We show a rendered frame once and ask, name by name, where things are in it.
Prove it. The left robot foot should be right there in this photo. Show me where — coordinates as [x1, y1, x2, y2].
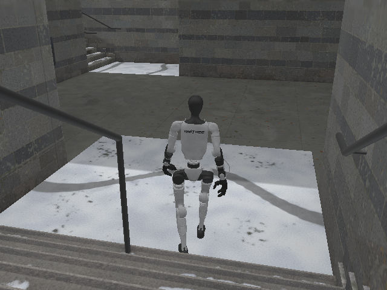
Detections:
[178, 243, 188, 253]

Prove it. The right robot upper arm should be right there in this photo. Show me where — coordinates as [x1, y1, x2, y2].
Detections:
[207, 122, 221, 157]

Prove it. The right robot thigh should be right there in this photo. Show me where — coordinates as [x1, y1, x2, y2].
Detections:
[199, 168, 213, 203]

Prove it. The robot left hand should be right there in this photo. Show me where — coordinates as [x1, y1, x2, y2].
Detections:
[162, 164, 177, 176]

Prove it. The robot right hand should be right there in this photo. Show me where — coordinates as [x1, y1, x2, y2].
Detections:
[213, 179, 227, 197]

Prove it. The robot left forearm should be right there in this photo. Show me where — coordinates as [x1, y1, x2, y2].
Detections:
[163, 144, 173, 166]

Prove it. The robot right forearm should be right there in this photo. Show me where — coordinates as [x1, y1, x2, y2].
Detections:
[215, 148, 227, 180]

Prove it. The left robot upper arm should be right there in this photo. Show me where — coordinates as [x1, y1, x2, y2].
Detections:
[167, 121, 183, 153]

